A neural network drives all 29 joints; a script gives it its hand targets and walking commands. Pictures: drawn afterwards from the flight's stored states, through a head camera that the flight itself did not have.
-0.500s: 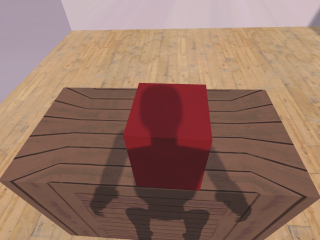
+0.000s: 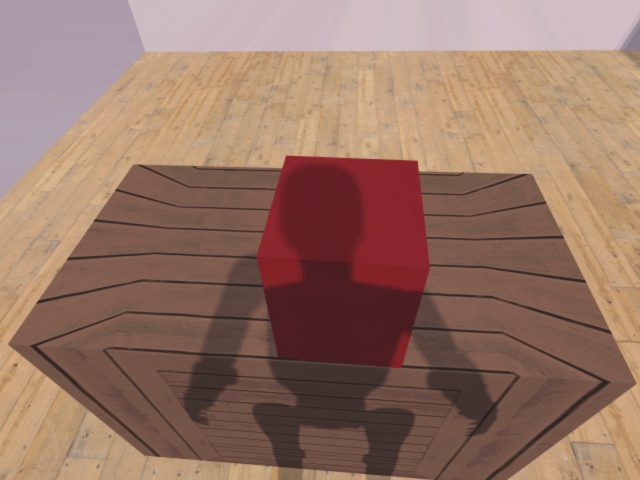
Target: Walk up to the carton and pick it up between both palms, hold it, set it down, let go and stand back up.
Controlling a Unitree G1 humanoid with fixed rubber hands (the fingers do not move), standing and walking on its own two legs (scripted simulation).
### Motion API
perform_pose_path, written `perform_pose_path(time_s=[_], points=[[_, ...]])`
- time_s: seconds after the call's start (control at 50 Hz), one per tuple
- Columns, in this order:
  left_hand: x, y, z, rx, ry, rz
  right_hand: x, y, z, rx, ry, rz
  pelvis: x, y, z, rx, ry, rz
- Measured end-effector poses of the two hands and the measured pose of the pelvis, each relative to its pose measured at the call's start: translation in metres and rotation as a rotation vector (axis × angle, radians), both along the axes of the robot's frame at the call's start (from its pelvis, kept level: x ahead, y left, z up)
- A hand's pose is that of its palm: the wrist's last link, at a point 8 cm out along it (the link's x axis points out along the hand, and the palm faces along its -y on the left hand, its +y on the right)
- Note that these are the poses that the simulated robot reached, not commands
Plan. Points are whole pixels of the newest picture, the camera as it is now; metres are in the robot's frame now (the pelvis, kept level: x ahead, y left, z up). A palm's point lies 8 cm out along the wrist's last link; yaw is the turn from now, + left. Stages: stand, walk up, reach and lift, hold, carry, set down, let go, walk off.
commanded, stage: stand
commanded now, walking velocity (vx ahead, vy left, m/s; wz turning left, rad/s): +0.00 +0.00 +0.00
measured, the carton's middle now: (344, 263) +0.44 -0.02 +0.01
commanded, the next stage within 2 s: none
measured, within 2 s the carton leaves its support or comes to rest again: neither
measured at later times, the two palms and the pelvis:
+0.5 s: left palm out of the picture +0.05 +0.29 -0.12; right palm out of the picture +0.07 -0.29 -0.12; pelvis +0.00 +0.00 +0.00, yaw +0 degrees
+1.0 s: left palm out of the picture +0.07 +0.28 -0.12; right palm out of the picture +0.08 -0.29 -0.12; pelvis +0.01 +0.00 +0.00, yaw +0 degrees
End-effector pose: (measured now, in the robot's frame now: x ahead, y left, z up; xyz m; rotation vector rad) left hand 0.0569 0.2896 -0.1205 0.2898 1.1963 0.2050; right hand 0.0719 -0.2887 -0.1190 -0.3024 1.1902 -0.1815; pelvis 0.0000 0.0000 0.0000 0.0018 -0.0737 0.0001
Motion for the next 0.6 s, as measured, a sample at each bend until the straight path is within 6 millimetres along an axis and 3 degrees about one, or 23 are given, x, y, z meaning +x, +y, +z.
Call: perform_pose_path(time_s=[0.24, 0.6], points=[[-0.0078, -0.0019, -0.0007, -0.002, 0.019, 0.006, -0.0036, 0.0011, -0.0023, 0.009, 0.009, -0.002, -0.0035, -0.0008, 0.0004, 0.001, 0.003, 0.003], [-0.0003, -0.004, 0.0, -0.002, 0.018, 0.0, -0.0039, -0.0031, -0.0024, 0.007, 0.022, -0.006, -0.0016, -0.0032, 0.0008, 0.001, 0.01, 0.004]])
